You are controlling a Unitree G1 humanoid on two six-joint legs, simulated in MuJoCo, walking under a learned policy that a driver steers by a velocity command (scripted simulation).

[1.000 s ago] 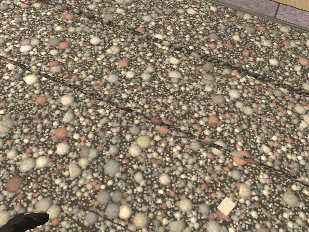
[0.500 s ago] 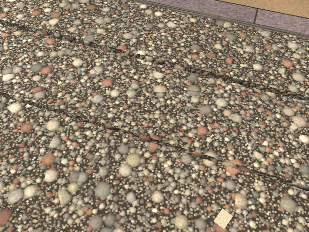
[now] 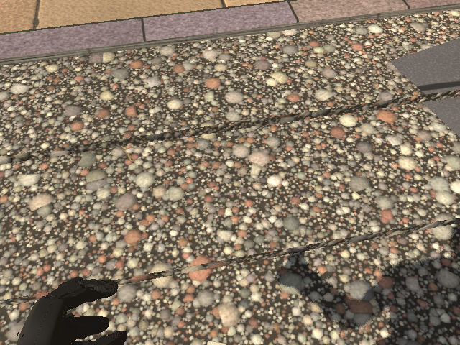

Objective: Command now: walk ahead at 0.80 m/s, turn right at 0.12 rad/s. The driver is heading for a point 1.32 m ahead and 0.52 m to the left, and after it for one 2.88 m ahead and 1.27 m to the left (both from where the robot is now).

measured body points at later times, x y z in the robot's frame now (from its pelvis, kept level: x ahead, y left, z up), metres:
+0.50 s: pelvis +0.35 +0.01 +0.01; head +0.36 +0.01 +0.46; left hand +0.45 +0.28 -0.09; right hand +0.47 -0.28 -0.10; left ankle +0.38 +0.03 -0.68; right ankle +0.16 -0.17 -0.52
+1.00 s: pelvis +0.74 +0.12 +0.09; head +0.75 +0.14 +0.53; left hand +0.56 +0.37 -0.03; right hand +1.08 +0.06 +0.02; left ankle +0.67 +0.18 -0.55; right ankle +0.83 +0.00 -0.64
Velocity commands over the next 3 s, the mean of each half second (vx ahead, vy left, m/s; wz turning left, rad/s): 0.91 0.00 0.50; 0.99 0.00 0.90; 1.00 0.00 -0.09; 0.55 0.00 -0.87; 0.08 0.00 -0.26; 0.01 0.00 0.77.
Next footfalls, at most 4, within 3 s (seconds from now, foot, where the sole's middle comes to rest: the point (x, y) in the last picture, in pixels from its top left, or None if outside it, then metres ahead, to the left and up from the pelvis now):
0.42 left None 0.42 0.04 -0.72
0.80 right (203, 205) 0.86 0.03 -0.68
1.24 left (56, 204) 0.92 0.49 -0.68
1.68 right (15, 110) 1.33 0.68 -0.64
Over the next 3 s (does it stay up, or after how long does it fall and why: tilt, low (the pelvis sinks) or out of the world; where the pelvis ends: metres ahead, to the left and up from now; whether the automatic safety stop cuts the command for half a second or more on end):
stays up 1.41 0.79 0.13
